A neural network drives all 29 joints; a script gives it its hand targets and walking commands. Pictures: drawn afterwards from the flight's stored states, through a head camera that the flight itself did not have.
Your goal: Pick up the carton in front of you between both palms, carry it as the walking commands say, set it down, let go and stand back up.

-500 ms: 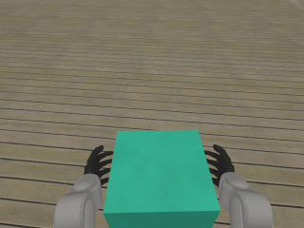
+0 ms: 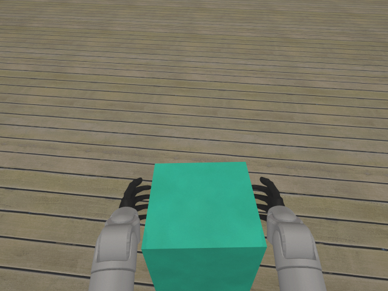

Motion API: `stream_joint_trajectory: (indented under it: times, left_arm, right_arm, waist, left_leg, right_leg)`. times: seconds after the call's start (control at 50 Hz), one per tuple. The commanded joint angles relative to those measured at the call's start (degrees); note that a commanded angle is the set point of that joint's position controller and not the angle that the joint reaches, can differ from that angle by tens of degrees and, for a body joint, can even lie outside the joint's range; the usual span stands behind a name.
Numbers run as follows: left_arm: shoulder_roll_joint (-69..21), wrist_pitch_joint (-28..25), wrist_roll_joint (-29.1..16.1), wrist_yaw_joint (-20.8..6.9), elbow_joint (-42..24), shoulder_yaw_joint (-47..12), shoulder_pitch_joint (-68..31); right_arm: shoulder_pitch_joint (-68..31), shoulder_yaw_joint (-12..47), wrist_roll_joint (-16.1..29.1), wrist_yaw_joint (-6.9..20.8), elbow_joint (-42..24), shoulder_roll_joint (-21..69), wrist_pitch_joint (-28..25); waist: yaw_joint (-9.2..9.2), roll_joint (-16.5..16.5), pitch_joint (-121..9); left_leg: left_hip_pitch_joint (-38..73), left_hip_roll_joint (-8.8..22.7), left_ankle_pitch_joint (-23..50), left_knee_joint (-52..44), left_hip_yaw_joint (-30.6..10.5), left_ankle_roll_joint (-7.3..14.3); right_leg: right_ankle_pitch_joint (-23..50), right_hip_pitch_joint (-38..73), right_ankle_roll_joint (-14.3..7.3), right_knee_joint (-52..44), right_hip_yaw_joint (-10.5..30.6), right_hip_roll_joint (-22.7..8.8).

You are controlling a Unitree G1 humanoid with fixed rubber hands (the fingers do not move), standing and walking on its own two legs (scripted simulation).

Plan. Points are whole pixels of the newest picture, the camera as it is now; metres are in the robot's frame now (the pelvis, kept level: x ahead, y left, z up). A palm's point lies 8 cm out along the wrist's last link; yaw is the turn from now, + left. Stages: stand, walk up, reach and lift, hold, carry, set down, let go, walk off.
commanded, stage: carry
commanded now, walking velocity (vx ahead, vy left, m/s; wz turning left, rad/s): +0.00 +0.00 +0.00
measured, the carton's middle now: (201, 230) +0.28 +0.00 -0.06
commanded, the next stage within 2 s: hold in 0.66 s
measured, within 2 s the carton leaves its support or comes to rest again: neither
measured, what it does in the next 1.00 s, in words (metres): stands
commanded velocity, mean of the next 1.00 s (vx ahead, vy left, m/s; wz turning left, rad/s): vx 0.00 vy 0.00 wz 0.00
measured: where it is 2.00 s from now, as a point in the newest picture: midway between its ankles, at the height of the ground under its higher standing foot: outside the picture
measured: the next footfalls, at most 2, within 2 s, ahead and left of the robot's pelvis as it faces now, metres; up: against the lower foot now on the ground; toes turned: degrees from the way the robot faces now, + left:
none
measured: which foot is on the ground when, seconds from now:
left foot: down 0.00-1.00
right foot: down 0.00-1.00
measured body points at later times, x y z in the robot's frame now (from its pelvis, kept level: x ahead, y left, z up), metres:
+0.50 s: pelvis +0.01 +0.00 +0.00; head +0.01 +0.00 +0.45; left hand +0.32 +0.15 +0.03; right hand +0.32 -0.16 +0.03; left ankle +0.06 +0.10 -0.74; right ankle -0.03 -0.11 -0.74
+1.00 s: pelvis -0.01 +0.00 +0.01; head -0.03 +0.01 +0.46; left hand +0.30 +0.13 +0.04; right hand +0.29 -0.17 +0.04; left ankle +0.06 +0.12 -0.74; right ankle -0.03 -0.12 -0.74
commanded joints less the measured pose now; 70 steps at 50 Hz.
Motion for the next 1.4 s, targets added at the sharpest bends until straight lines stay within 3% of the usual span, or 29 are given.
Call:
stream_joint_trajectory:
  times: [0.0, 0.12, 0.26, 0.36, 0.64, 0.66, 0.68, 0.7, 0.72, 0.74, 0.8, 0.84, 0.92, 1.14, 1.2, 1.26, 1.32, 1.38]
  left_arm:
    - [-42.1, -8.0, -11.0, -11.3, 2.0, -26.2, -26.4]
    - [-48.3, -11.8, -12.1, -13.6, 3.6, -29.1, -29.9]
    - [-50.9, -7.6, -13.5, -13.8, -0.2, -32.0, -27.5]
    - [-49.5, -6.8, -12.0, -13.8, 1.9, -29.4, -26.7]
    - [-51.4, -7.1, -12.6, -14.2, 2.4, -29.6, -28.5]
    - [-53.3, -7.0, -12.3, -14.3, 1.5, -28.9, -21.8]
    - [-50.6, -7.6, -12.4, -14.1, -0.3, -28.2, -23.1]
    - [-50.8, -8.0, -11.9, -13.6, 0.1, -28.1, -21.4]
    - [-50.0, -8.0, -11.4, -13.6, -0.3, -27.9, -23.7]
    - [-49.8, -8.2, -11.2, -14.0, 0.9, -27.8, -26.5]
    - [-51.2, -9.0, -12.4, -14.5, 0.7, -29.7, -29.4]
    - [-51.9, -8.9, -11.8, -14.6, 2.0, -28.9, -29.2]
    - [-52.1, -8.3, -9.3, -14.9, 7.4, -25.1, -28.9]
    - [-56.6, -8.6, -9.3, -18.0, 14.0, -23.5, -39.0]
    - [-57.9, -9.3, -7.8, -18.1, 19.3, -19.4, -45.9]
    - [-57.6, -10.6, -4.6, -17.3, 26.9, -12.1, -51.6]
    - [-54.8, -12.0, -0.5, -15.1, 32.5, -3.9, -54.5]
    - [-49.0, -14.0, 4.2, -12.6, 35.1, 4.5, -55.1]
  right_arm:
    - [-26.6, 26.4, 11.5, 11.7, 1.4, 42.7, -8.0]
    - [-30.7, 29.4, 12.7, 14.1, 3.1, 48.8, -11.8]
    - [-27.5, 31.6, 13.8, 14.0, -0.9, 51.0, -7.6]
    - [-26.6, 29.1, 12.3, 14.1, 1.4, 50.1, -6.7]
    - [-29.1, 30.1, 13.1, 14.5, 1.3, 52.1, -7.1]
    - [-24.0, 29.2, 12.7, 14.7, 1.5, 54.1, -7.4]
    - [-24.6, 28.5, 12.0, 14.4, -0.3, 51.8, -8.1]
    - [-23.2, 28.0, 11.4, 14.0, 0.3, 50.9, -8.4]
    - [-24.0, 26.6, 10.5, 13.9, 1.8, 50.3, -8.6]
    - [-24.0, 24.6, 9.0, 13.6, 4.5, 50.2, -8.9]
    - [-27.8, 26.0, 10.8, 14.1, 4.5, 52.3, -9.9]
    - [-29.9, 27.2, 11.5, 14.8, 4.7, 53.1, -9.9]
    - [-31.8, 24.7, 10.4, 16.1, 9.3, 52.9, -9.4]
    - [-41.2, 20.7, 9.1, 18.1, 15.6, 56.0, -11.1]
    - [-48.7, 16.1, 6.9, 19.1, 21.4, 54.7, -12.6]
    - [-54.3, 7.8, 2.3, 19.7, 30.1, 51.6, -14.9]
    - [-58.0, -0.6, -3.0, 19.0, 35.6, 47.0, -16.7]
    - [-57.8, -8.7, -8.2, 17.3, 39.1, 41.2, -18.3]
  waist:
    - [-0.10, 0.5, -13.0]
    - [-0.08, 0.5, -15.5]
    - [-0.08, 0.4, -17.8]
    - [-0.11, 0.1, -15.7]
    - [-0.09, 0.0, -15.7]
    - [0.88, -3.9, -11.0]
    - [1.53, -3.6, -14.4]
    - [0.55, -1.4, -15.7]
    - [0.35, -1.3, -13.3]
    - [-1.08, -3.0, -10.5]
    - [-0.61, -0.7, -12.0]
    - [0.56, -0.7, -12.6]
    - [1.10, -0.5, -7.2]
    - [-0.12, -1.5, -5.2]
    - [-0.25, -0.9, -3.2]
    - [-0.34, 0.4, -2.6]
    - [-0.14, 2.1, -0.1]
    - [-0.19, 2.3, 1.5]
  left_leg:
    - [10.1, 6.2, 5.5, -3.2, -7.5, -0.7]
    - [11.1, 6.3, 9.2, -2.0, -7.5, -0.4]
    - [12.1, 6.4, 15.1, 0.2, -6.5, -0.3]
    - [10.8, 6.3, 13.7, 0.1, -6.4, -0.5]
    - [10.9, 6.2, 11.3, -0.3, -6.5, -0.9]
    - [26.3, -9.8, 23.9, -2.3, -15.1, 0.1]
    - [28.8, -8.5, 28.7, -1.9, -16.8, 0.6]
    - [30.2, -8.0, 27.9, -3.3, -17.0, -0.1]
    - [28.7, -8.0, 26.4, -3.7, -16.8, -0.6]
    - [27.3, -8.5, 21.7, -4.1, -16.2, -1.2]
    - [28.3, -9.7, 21.5, -4.0, -15.7, -1.8]
    - [27.3, -10.2, 17.6, -4.6, -15.3, -1.9]
    - [27.1, -10.0, 9.3, -5.8, -15.1, -1.4]
    - [30.2, -8.9, -1.5, -5.8, -14.9, -2.0]
    - [28.5, -8.6, -9.9, -5.3, -15.7, -2.1]
    - [25.0, -7.9, -17.5, -5.5, -17.8, -2.5]
    - [19.9, -7.3, -21.0, -5.2, -19.2, -2.8]
    - [15.7, -7.5, -20.0, -2.1, -19.2, -3.2]
  right_leg:
    - [5.2, -1.0, -1.2, -5.4, 5.7, -6.1]
    - [7.8, 0.5, -1.2, -4.1, 5.5, -6.0]
    - [14.6, 1.9, -0.8, -2.1, 5.1, -6.3]
    - [14.6, 1.3, -0.6, -2.3, 5.1, -6.3]
    - [13.3, 1.3, -0.9, -3.2, 5.4, -6.4]
    - [31.0, 2.0, -1.2, -7.1, 14.4, 6.1]
    - [34.9, 3.5, -0.8, -6.8, 15.3, 6.7]
    - [34.7, 6.0, -1.1, -7.0, 15.3, 6.3]
    - [30.1, 5.4, -0.9, -8.1, 15.2, 6.6]
    - [23.8, 5.1, -0.8, -10.2, 14.9, 7.0]
    - [26.8, 6.1, -0.1, -9.7, 14.9, 7.3]
    - [23.2, 6.9, 0.1, -10.1, 14.7, 7.2]
    - [12.8, 1.9, -0.2, -11.6, 14.5, 6.9]
    - [-2.2, -6.8, -2.5, -13.6, 13.9, 5.9]
    - [-8.9, -9.7, -3.4, -12.0, 13.5, 5.9]
    - [-11.0, -9.7, -3.5, -8.1, 12.8, 6.7]
    - [-10.1, -9.8, -3.5, -4.1, 12.3, 7.7]
    - [-9.4, -14.0, -3.4, -0.6, 11.9, 7.7]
